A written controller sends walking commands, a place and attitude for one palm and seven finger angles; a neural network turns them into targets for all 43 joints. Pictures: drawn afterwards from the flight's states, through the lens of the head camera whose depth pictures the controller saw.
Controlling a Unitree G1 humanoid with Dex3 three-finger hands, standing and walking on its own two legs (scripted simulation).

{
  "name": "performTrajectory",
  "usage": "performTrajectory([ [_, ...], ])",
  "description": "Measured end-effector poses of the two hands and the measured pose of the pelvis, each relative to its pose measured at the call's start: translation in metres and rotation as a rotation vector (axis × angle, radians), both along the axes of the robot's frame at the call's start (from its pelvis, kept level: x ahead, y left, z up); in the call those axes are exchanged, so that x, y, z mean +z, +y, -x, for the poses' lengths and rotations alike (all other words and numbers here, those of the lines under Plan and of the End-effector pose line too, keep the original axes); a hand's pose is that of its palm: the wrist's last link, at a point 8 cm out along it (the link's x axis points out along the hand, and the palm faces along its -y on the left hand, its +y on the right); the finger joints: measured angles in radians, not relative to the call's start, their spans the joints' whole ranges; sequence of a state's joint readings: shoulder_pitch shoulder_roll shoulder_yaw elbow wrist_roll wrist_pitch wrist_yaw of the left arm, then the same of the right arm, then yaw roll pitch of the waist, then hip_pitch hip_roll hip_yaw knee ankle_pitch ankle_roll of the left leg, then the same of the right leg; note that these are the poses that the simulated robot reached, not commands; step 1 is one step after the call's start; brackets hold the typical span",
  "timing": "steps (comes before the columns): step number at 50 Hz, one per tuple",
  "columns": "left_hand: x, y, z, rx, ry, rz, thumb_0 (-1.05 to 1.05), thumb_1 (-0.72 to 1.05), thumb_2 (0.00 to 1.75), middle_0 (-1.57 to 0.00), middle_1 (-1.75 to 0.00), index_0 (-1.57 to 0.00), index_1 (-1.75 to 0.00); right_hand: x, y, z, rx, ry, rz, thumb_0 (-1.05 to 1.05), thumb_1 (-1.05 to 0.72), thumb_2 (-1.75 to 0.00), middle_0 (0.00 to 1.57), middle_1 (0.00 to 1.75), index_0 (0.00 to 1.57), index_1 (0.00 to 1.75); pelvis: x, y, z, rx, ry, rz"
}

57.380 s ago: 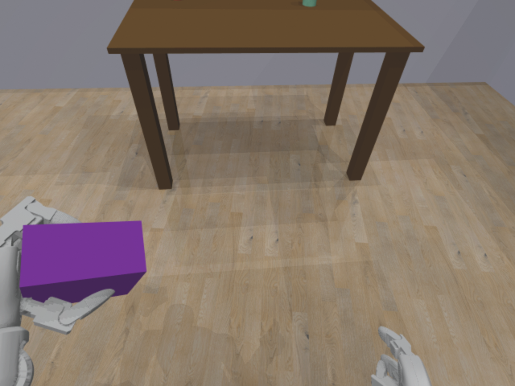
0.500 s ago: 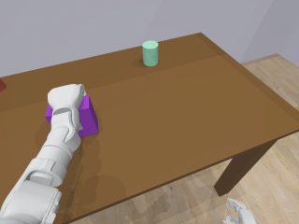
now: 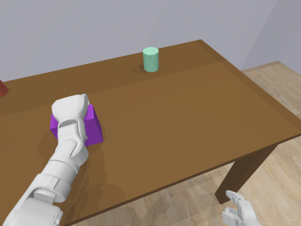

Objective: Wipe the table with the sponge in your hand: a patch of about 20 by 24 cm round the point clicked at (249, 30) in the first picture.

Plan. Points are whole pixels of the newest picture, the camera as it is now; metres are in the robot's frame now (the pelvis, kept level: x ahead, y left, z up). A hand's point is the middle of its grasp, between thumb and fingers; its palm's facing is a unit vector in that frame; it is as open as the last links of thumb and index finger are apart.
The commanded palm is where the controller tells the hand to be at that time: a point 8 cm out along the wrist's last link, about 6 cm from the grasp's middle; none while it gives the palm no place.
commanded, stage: wipe back along the middle lane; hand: left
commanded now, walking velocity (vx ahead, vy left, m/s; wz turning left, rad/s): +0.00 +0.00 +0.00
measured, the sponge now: (80, 132) +0.37 +0.25 +0.03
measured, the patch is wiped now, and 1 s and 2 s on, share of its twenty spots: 0.55 0.70 0.85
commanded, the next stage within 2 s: slide across to the third lane in 1.22 s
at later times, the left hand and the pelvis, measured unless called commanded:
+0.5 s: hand (81, 131) +0.33 +0.22 +0.08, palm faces +0.04 -0.04 -1.00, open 10.4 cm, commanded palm +0.29 +0.20 +0.12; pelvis +0.00 +0.00 +0.00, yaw +0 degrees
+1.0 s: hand (86, 144) +0.29 +0.20 +0.08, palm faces +0.10 -0.10 -0.99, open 10.4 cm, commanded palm +0.23 +0.18 +0.12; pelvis -0.01 -0.01 +0.00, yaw -2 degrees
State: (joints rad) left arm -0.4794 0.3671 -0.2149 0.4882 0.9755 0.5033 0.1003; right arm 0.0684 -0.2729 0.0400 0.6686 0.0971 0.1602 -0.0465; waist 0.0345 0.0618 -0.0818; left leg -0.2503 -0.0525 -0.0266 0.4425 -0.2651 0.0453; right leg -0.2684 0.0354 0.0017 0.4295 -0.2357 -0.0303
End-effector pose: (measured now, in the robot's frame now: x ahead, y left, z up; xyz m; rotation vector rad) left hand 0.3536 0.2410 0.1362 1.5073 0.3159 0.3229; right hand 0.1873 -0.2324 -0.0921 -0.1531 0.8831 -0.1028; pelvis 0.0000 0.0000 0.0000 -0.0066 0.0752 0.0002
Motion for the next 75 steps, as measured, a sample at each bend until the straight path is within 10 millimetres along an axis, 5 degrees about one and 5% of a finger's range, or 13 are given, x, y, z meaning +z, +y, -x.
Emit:
performTrajectory([
  [11,0.0,-0.012,0.024,-0.023,-0.033,-0.006,0.0,-0.5,1.03,-0.64,-1.39,-0.67,-1.4,-0.002,-0.004,0.005,-0.008,-0.003,-0.022,0.01,-0.91,-0.9,0.2,0.3,0.2,0.3,0.0,0.001,0.0,-0.009,-0.017,-0.002],
  [24,0.0,-0.023,0.04,-0.012,-0.029,0.002,0.0,-0.5,1.03,-0.64,-1.39,-0.68,-1.38,0.01,0.014,-0.023,0.045,-0.085,-0.062,0.01,-0.91,-0.9,0.2,0.3,0.2,0.3,-0.001,-0.001,0.004,-0.008,-0.037,-0.006],
  [75,0.001,-0.07,0.123,-0.065,-0.103,0.092,0.0,-0.5,1.03,-0.61,-1.41,-0.7,-1.33,0.017,0.006,-0.018,0.087,-0.147,-0.123,0.01,-0.91,-0.9,0.2,0.3,0.19,0.3,-0.004,-0.018,0.02,-0.033,-0.115,-0.018],
])
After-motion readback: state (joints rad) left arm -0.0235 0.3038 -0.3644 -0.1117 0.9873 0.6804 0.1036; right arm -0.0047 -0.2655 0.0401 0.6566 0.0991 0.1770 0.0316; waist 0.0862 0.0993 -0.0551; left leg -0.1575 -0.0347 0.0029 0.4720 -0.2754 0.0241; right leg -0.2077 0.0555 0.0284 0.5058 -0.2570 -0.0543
